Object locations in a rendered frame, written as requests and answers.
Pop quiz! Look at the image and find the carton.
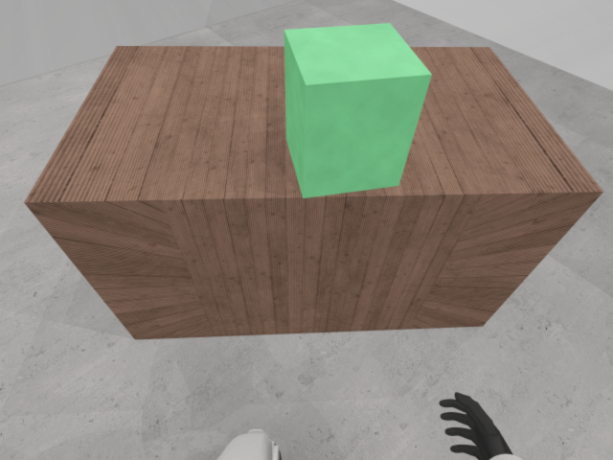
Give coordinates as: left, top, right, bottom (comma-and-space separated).
284, 23, 432, 198

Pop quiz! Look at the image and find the pedestal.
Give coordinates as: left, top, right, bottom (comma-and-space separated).
24, 46, 603, 340

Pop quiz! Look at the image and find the robot right hand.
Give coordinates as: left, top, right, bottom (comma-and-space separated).
440, 392, 513, 460

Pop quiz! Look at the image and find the robot left thigh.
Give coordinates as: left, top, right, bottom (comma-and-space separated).
217, 433, 280, 460

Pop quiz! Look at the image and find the left robot shin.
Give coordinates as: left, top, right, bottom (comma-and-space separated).
248, 429, 270, 439

